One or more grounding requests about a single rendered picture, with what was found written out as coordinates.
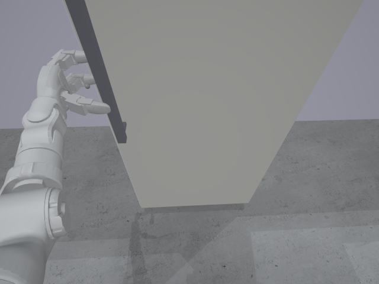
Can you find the fridge door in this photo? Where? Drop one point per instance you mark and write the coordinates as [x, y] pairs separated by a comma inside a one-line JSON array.
[[209, 89]]

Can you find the left robot hand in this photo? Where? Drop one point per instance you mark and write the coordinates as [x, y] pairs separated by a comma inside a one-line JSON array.
[[51, 82]]

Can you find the robot left upper arm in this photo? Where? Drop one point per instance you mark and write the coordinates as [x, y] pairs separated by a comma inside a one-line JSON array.
[[30, 223]]

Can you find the robot left forearm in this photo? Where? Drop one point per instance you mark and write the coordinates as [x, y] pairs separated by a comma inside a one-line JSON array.
[[39, 158]]

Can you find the handle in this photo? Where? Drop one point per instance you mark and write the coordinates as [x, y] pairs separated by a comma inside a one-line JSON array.
[[83, 25]]

